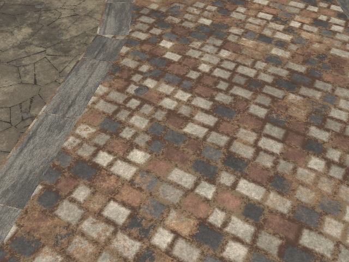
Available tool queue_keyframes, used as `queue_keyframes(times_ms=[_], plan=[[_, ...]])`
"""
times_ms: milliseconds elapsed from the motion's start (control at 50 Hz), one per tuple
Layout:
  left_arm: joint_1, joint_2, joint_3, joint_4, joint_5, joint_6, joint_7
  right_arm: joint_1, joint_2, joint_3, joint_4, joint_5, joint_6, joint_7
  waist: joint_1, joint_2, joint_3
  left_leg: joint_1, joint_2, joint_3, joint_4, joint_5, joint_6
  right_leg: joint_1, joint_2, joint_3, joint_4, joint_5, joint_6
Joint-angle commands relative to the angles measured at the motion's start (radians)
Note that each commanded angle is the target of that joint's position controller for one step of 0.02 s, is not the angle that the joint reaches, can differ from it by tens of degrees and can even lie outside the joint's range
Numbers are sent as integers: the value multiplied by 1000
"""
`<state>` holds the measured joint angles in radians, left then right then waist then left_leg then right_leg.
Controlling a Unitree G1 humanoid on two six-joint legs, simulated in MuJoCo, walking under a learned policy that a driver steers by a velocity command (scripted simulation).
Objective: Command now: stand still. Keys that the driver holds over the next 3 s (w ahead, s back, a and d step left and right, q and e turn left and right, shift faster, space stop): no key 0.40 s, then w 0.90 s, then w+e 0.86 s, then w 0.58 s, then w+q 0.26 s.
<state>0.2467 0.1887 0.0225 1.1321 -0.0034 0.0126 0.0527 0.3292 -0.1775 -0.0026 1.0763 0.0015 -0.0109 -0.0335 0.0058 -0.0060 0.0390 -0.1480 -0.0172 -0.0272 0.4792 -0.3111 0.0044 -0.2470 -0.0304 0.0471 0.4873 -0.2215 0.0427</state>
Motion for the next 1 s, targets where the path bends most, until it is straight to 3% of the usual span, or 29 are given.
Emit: queue_keyframes(times_ms=[20,400,420,440,480,500,540,580,620,640,660,680,700,720,740,760,780,820,900,1000], plan=[[55,92,12,-15,0,-4,3,83,-88,-14,-9,0,-4,-3,-1,6,32,-111,21,-12,-110,131,11,59,9,-20,-55,120,-24],[82,79,8,-22,-2,-6,2,115,-73,-11,0,2,-5,-6,-2,6,38,-119,20,-4,-101,122,6,51,13,-20,-48,118,-30],[100,66,4,-12,-1,-5,2,135,-63,-9,11,1,-4,-7,-3,11,14,-110,12,3,-110,23,9,62,26,-35,-46,28,-31],[101,66,6,-11,-5,-4,4,140,-74,-13,13,7,-1,-10,-5,24,28,-126,6,0,-117,-135,24,42,52,-60,-20,-114,-36],[85,77,11,-25,-10,-12,4,132,-122,-29,-7,18,0,-17,-15,69,101,-182,52,-79,-158,-448,80,-71,82,-89,54,-366,-57],[58,64,9,-42,-10,-26,0,154,-140,-36,-10,23,-7,-16,-31,102,134,-182,110,-161,-199,-523,116,-133,78,-92,107,-362,-64],[20,27,0,-71,-14,-64,-19,179,-199,-59,-14,33,-26,-11,-48,204,165,-159,276,-388,-301,-561,208,-207,50,-101,292,-211,-72],[38,29,2,-84,-28,-95,-38,108,-187,-59,-43,31,-38,-6,-6,197,196,-187,315,-416,-306,-477,226,-202,4,-71,272,-237,-113],[185,37,14,-32,-32,-111,-46,21,-162,-53,-75,42,-38,3,74,136,165,-277,202,-244,-186,-329,150,73,44,-108,5,-157,-127],[286,75,31,5,-22,-112,-47,-5,-147,-49,-91,38,-43,5,102,41,121,-340,122,-138,-11,-166,110,219,14,-22,-49,-103,-123],[434,185,63,24,-23,-115,-47,-21,-89,-33,-118,31,-58,6,146,-220,48,-479,-1,38,355,-74,45,366,-181,316,-222,-234,-206],[494,237,66,23,-9,-129,-61,-18,-58,-26,-146,39,-81,5,138,-326,9,-615,-45,-14,616,-222,44,399,-361,710,-357,-320,-320],[374,162,41,-7,-2,-141,-61,-19,-93,-33,-147,50,-94,12,72,-160,78,-676,28,-81,764,-172,68,340,-378,681,-347,-313,-318],[292,120,30,-40,-6,-145,-63,-20,-97,-34,-143,51,-104,23,45,-97,106,-693,70,-85,794,-70,89,303,-328,531,-340,-265,-286],[239,113,24,-59,-7,-142,-68,-23,-104,-41,-137,41,-111,27,25,-60,102,-683,103,-67,751,16,98,289,-277,409,-349,-183,-253],[227,92,15,-66,-7,-136,-70,-50,-137,-56,-140,31,-113,30,22,-56,103,-671,124,-47,694,72,96,291,-238,305,-354,-50,-224],[250,64,5,-61,-2,-126,-68,-65,-146,-65,-142,28,-111,36,25,-70,87,-638,134,-24,653,106,88,292,-197,217,-355,59,-202],[311,70,2,-50,3,-113,-56,-94,-105,-61,-149,27,-98,48,32,-79,67,-634,131,19,596,142,62,305,-170,132,-349,218,-202],[304,132,9,-79,10,-100,-33,-310,-59,-37,-235,23,-92,54,60,-61,110,-603,108,57,308,255,19,218,-162,65,-392,258,-219],[337,161,24,-78,-12,-101,-26,-440,-95,-32,-292,33,-96,74,61,-83,143,-506,73,68,112,330,45,240,-201,27,-405,280,-217]])
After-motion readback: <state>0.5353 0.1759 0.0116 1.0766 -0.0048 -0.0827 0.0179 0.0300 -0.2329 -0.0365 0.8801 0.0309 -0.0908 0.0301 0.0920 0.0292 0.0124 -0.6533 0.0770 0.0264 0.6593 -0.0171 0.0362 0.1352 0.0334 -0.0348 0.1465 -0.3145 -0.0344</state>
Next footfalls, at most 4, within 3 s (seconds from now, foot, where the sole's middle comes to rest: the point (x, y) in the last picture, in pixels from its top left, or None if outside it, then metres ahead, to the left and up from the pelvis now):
1.12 left None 0.45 0.10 -0.77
1.68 right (216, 203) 0.76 -0.14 -0.77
2.18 left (189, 142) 1.08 -0.04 -0.77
2.68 right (258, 128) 1.18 -0.39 -0.77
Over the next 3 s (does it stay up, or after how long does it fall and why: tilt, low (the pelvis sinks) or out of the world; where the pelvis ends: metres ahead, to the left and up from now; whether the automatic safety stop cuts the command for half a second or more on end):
stays up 1.23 -0.31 0.01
